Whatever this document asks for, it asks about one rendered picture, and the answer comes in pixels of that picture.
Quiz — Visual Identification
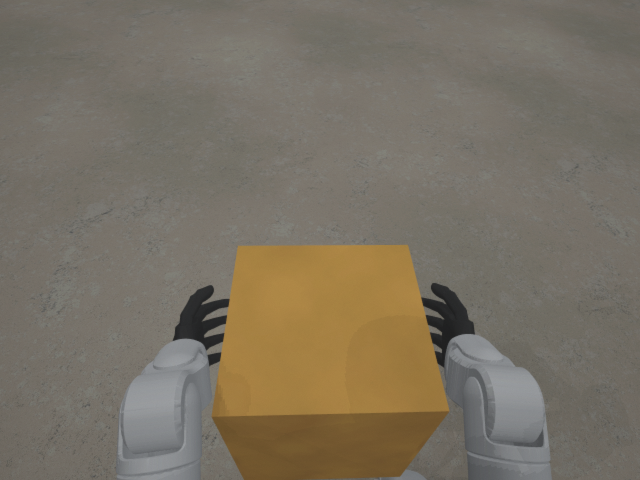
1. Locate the carton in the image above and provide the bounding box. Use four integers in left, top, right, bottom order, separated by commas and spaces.
212, 245, 449, 480

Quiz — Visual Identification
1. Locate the robot left forearm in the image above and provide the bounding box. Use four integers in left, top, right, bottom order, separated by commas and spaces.
116, 339, 212, 480

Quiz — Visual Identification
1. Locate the right robot hand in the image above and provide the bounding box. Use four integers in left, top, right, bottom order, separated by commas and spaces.
421, 283, 475, 367

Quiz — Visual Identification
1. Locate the left robot hand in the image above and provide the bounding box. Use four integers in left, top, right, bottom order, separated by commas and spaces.
173, 285, 230, 366

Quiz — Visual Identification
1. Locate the robot right forearm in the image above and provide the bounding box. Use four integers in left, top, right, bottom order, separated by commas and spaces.
444, 334, 552, 480

